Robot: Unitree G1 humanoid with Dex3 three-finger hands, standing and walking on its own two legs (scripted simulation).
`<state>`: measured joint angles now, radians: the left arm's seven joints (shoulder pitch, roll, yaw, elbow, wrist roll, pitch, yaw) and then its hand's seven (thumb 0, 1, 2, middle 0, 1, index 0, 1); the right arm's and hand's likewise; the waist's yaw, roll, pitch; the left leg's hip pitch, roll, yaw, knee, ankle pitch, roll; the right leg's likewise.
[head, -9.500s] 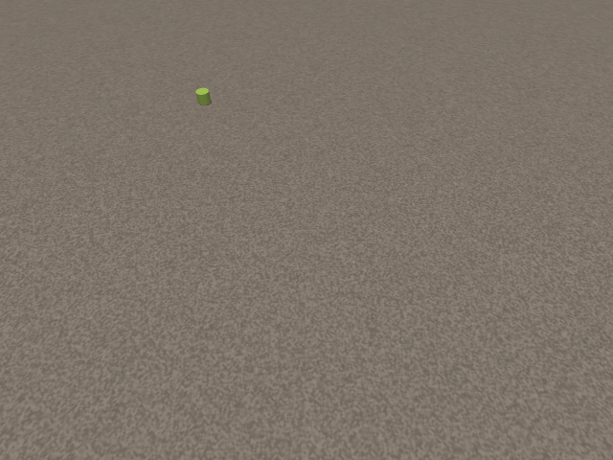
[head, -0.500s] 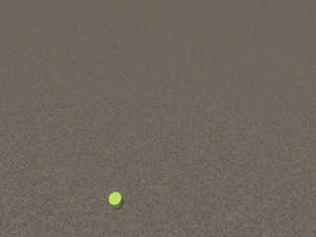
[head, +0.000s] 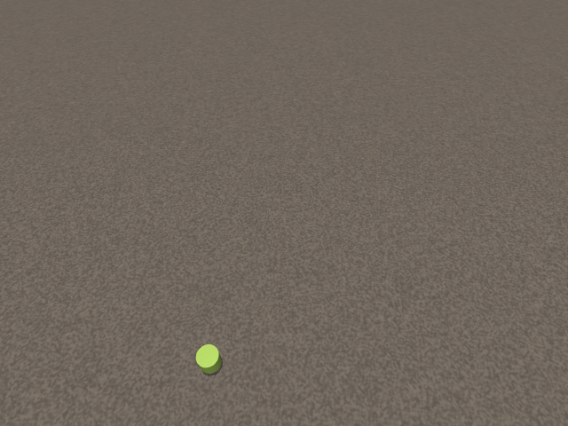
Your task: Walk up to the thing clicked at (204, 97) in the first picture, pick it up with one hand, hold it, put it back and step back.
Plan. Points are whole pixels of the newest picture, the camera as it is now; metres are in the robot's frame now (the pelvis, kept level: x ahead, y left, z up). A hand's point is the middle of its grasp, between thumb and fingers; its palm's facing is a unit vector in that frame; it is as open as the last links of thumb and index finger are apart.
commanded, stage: stand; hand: left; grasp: from above
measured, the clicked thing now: (209, 359) +0.44 +0.27 -0.75
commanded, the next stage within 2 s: rise first in 0.46 s
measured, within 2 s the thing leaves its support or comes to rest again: neither
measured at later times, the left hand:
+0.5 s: hand out of the picture +0.06 +0.25 -0.16, palm faces -0.03 -0.94 -0.34, open 7.4 cm
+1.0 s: hand out of the picture +0.14 +0.26 -0.19, palm faces -0.09 -0.92 -0.39, open 12.5 cm
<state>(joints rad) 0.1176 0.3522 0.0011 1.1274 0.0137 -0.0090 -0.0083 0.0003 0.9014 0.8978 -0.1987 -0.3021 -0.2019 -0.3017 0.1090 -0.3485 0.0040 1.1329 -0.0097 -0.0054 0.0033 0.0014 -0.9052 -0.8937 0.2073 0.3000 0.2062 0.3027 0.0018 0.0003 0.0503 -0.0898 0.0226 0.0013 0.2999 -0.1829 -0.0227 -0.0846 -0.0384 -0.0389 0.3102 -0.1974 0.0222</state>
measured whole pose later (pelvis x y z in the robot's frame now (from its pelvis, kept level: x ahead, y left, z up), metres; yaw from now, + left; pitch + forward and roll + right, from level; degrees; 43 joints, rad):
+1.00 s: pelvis -0.02 +0.01 -0.04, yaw -1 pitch +10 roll -1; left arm 0.03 0.33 0.14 0.88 0.16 0.15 -0.01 0.00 -0.19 0.97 -0.06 -1.01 -0.08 -0.99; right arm 0.25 -0.24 -0.03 0.69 0.03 -0.04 -0.01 0.00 -0.88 -0.89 0.21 0.30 0.21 0.30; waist -0.04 0.00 -0.05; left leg -0.58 0.03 0.01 0.77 -0.37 -0.01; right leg -0.57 -0.03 -0.01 0.75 -0.36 0.03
